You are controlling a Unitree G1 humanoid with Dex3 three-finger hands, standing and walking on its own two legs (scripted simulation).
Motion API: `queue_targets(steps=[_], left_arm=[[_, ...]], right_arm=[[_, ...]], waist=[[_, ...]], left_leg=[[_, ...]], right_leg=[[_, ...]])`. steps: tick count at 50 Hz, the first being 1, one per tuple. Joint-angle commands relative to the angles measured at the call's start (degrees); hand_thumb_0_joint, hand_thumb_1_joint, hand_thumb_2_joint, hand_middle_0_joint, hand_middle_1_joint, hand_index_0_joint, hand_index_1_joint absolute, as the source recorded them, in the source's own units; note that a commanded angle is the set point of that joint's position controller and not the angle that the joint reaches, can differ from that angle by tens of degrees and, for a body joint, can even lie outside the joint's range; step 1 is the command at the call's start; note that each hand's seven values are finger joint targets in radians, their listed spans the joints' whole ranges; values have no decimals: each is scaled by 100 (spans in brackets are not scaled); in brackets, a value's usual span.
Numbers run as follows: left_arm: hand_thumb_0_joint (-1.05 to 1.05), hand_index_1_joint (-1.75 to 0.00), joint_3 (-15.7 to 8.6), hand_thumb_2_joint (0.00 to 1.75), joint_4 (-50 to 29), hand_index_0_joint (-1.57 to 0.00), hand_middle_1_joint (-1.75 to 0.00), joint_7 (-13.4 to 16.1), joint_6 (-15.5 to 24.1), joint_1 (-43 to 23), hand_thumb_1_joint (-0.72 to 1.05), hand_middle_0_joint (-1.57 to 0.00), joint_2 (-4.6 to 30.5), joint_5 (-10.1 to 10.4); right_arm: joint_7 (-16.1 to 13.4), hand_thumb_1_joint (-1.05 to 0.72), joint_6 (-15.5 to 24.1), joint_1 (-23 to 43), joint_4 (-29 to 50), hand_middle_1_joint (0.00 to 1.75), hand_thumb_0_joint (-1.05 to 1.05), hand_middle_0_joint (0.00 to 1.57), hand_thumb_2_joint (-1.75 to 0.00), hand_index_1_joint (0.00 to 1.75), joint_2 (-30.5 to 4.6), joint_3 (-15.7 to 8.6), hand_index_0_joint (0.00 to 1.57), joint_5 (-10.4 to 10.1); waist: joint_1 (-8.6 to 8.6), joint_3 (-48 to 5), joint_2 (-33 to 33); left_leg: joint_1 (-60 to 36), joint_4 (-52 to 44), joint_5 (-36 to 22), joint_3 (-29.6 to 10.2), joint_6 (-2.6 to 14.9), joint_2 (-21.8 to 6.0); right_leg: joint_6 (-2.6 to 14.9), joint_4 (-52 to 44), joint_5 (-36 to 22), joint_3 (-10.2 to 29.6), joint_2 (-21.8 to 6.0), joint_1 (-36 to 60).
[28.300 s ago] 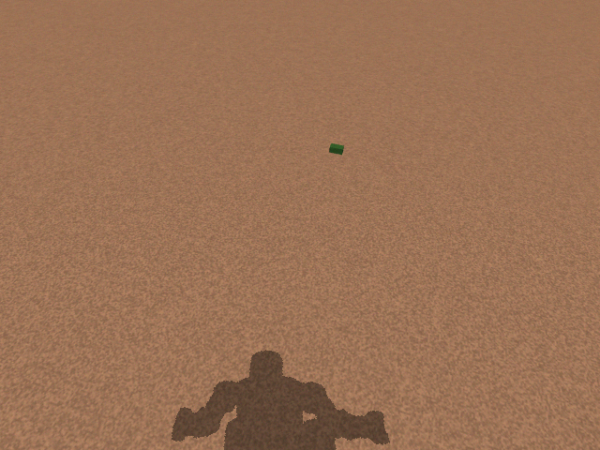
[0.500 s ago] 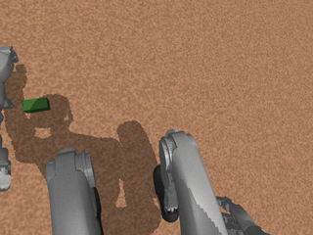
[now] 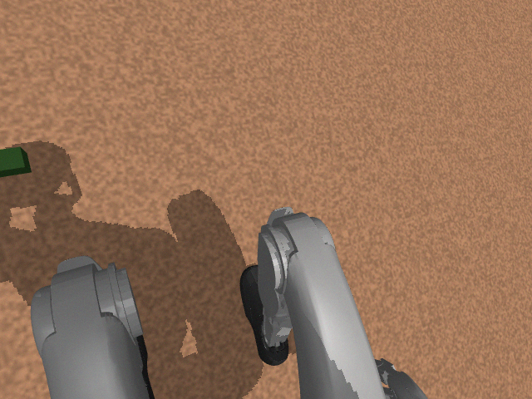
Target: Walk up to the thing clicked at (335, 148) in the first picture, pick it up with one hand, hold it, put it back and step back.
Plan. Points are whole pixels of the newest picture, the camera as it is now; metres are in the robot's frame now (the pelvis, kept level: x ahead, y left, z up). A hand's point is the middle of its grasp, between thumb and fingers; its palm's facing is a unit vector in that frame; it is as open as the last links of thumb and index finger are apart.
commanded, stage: home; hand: left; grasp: from above
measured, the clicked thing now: (0, 163) +0.49 +0.30 -0.30
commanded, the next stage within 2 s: none
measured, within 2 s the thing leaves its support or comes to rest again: neither
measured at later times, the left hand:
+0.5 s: hand out of the picture +0.36 +0.29 +0.02, palm faces -0.30 -0.55 -0.78, open 7.9 cm
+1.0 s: hand out of the picture +0.25 +0.22 +0.23, palm faces +0.12 -0.94 -0.32, open 7.4 cm
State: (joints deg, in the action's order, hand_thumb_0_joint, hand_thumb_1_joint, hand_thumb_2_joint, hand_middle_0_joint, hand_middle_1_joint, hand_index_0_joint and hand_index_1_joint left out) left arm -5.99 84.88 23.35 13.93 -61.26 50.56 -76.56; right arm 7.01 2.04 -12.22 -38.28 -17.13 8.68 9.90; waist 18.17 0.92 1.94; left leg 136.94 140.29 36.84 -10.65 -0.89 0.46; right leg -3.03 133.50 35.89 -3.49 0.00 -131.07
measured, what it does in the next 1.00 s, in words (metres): rises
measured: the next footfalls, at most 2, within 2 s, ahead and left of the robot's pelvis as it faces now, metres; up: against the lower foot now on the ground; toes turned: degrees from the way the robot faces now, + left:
none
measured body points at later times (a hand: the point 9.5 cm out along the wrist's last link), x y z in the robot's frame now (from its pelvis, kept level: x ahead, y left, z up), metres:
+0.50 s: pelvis +0.01 +0.00 +0.14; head +0.20 +0.06 +0.54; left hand +0.38 +0.32 +0.07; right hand +0.18 -0.26 +0.02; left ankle +0.08 +0.13 -0.28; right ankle +0.12 -0.14 -0.28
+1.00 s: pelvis +0.04 +0.00 +0.32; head +0.13 +0.04 +0.76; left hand +0.24 +0.27 +0.25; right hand +0.26 -0.21 +0.23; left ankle +0.08 +0.13 -0.28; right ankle +0.11 -0.14 -0.28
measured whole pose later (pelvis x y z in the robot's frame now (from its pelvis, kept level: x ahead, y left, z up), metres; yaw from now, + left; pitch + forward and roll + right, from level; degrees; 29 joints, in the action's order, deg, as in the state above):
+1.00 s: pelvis +0.04 +0.00 +0.32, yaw +9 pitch +21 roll -4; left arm -1.9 6.5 4.9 -21.8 10.3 16.1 -1.8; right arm -5.8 6.2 -10.0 -30.9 -11.6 2.9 -2.6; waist 3.7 -10.4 -2.0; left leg 69.3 80.8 32.5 -4.7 -1.2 -2.4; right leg -1.9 76.7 31.4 -3.2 -1.6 -66.1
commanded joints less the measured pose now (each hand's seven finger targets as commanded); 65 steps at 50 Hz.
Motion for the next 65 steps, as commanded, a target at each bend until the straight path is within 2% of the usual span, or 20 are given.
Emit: queue_targets(steps=[1,2,5,7,10,12,15,17,18,20,23,28,34,40,44,47,53,57,61,65], left_arm=[[0,-69,-217,87,-1422,-22,-67,216,-460,-1773,-17,-24,1382,396],[0,-61,-202,88,-1579,-21,-59,131,-553,-1650,-9,-23,1268,484],[0,-49,-246,83,-2003,-20,-48,-234,-830,-1189,15,-21,1114,845],[0,-39,-295,77,-2282,-18,-38,-539,-996,-694,28,-19,961,1140],[0,-28,-232,73,-3291,-17,-28,-1047,-1124,-72,52,-17,483,1826],[0,-27,-146,79,-3829,-18,-27,-1388,-1213,425,68,-18,158,2258],[0,-30,-221,90,-4744,-20,-30,-1771,-1344,1145,90,-20,-170,2981],[0,-30,-44,90,-5095,-20,-30,-1966,-1417,1659,90,-20,-580,3411],[0,-30,-52,90,-5323,-20,-30,-2033,-1452,1832,90,-20,-603,3597],[0,-30,-109,90,-6124,-20,-30,-2085,-1470,2023,90,-20,-630,3939],[0,-30,-30,90,-6428,-20,-30,-2082,-1599,2608,90,-20,-1005,4409],[0,-30,1,90,-7291,-20,-30,-1999,-1916,3421,90,-20,-1388,5058],[0,-30,113,90,-7685,-20,-30,-1909,-2395,4571,90,-20,-1934,5935],[0,-30,29,90,-8364,-20,-30,-1810,-2866,5513,90,-20,-2200,6860],[0,-30,18,90,-8672,-20,-30,-1759,-3152,6313,90,-20,-2483,7256],[0,-30,-39,90,-9000,-20,-30,-1750,-3333,6536,90,-20,-2648,7497],[0,-30,-69,90,-9624,-20,-30,-1787,-3627,7561,90,-20,-3000,7913],[0,-30,-22,90,-9951,-20,-30,-1856,-3789,8276,90,-20,-3186,8054],[0,-30,36,90,-10282,-20,-30,-1931,-3875,8747,90,-20,-3238,8034],[0,-30,80,90,-10398,-20,-30,-2035,-3920,8995,90,-20,-3293,8008]], right_arm=[[-8,-89,86,-1037,104,30,0,20,-90,30,-1570,-720,20,-100],[11,-89,70,-1156,53,30,0,20,-90,30,-1566,-778,20,-145],[78,-89,-14,-1270,15,30,0,20,-90,30,-1483,-963,20,-287],[117,-89,-112,-1323,55,30,0,20,-90,30,-1421,-1085,20,-415],[106,-90,-253,-1231,188,30,0,20,-90,30,-1348,-1262,20,-611],[50,-90,-315,-1095,268,30,0,20,-90,30,-1345,-1315,20,-710],[-38,-90,-381,-823,494,30,0,20,-90,30,-1220,-1381,20,-809],[-115,-90,-369,-615,548,30,0,20,-90,30,-1122,-1382,20,-857],[-147,-90,-360,-532,605,30,0,20,-90,30,-1086,-1388,20,-883],[-216,-90,-334,-381,743,30,0,20,-90,30,-999,-1420,20,-938],[-337,-90,-257,-138,851,30,0,20,-90,30,-937,-1426,20,-1010],[-562,-90,-63,104,1020,30,0,20,-90,30,-837,-1406,20,-1100],[-851,-90,222,486,1168,30,0,20,-90,30,-673,-1287,20,-1182],[-1073,-90,445,609,1341,30,0,20,-90,30,-455,-1135,20,-1221],[-1232,-90,587,458,1429,30,0,20,-90,30,-336,-1020,20,-1237],[-1396,-90,708,334,1460,30,0,20,-90,30,-302,-947,20,-1234],[-1657,-90,938,38,1581,30,0,20,-90,30,-210,-865,20,-1203],[-1774,-90,1063,-138,1662,30,0,20,-90,30,-150,-862,20,-1171],[-1835,-90,1172,-147,1748,30,0,20,-90,30,-127,-868,20,-1144],[-1854,-90,1273,-153,1773,30,0,20,-90,30,-137,-905,20,-1106]], waist=[[-253,-5045,-3069],[-273,-5046,-3048],[-560,-5292,-3064],[-697,-5443,-2619],[-844,-5377,-2324],[-851,-5010,-1893],[-991,-4934,-1482],[-998,-4545,-1276],[-1028,-4444,-1150],[-1165,-4719,-1259],[-1212,-4353,-1076],[-1337,-4416,-1193],[-1279,-3732,-901],[-1286,-3322,-692],[-1380,-2980,-718],[-1397,-2858,-853],[-1448,-2460,-832],[-1490,-2178,-765],[-1503,-1906,-639],[-1520,-1521,-426]], left_leg=[[-4119,-1810,-1076,766,114,-28],[-4083,-1877,-1197,763,111,-8],[-4305,-2106,-1387,791,115,1],[-4284,-2239,-1436,846,177,15],[-4412,-2645,-1311,771,184,5],[-4456,-2804,-1297,664,189,-6],[-4425,-3150,-986,638,231,1],[-4499,-3418,-791,588,234,-26],[-4515,-3517,-700,612,257,-42],[-4801,-3840,-520,625,255,-58],[-5185,-4285,-257,557,242,-113],[-6066,-4900,-524,601,181,-123],[-6584,-5673,-223,599,195,-104],[-7253,-6430,-269,669,224,-91],[-7882,-7082,-398,557,182,-120],[-8467,-7553,-420,464,151,-154],[-9290,-8285,-1281,528,103,-158],[-9700,-8655,-1833,675,101,-127],[-9983,-8882,-2149,762,119,-100],[-10006,-9072,-2040,797,157,-57]], right_leg=[[549,-1225,-1228,-636,150,1972],[548,-1241,-1325,-643,135,2056],[564,-1396,-1405,-552,127,2264],[534,-1624,-1446,-485,148,2655],[526,-1959,-1311,-415,111,2873],[547,-2207,-1248,-418,106,2858],[519,-2604,-1078,-299,96,3276],[502,-2856,-960,-269,73,3357],[492,-3006,-891,-239,87,3502],[473,-3233,-766,-169,68,3876],[452,-3595,-597,-146,52,4036],[447,-4203,-754,-43,8,4732],[405,-5117,-481,88,-7,5538],[377,-6093,-485,212,8,6605],[380,-6601,-632,180,26,7140],[372,-6937,-749,147,26,7445],[342,-7676,-1428,38,65,8426],[325,-8169,-1862,-24,101,9055],[326,-8476,-2065,-89,138,9375],[309,-8750,-1943,-125,132,9506]])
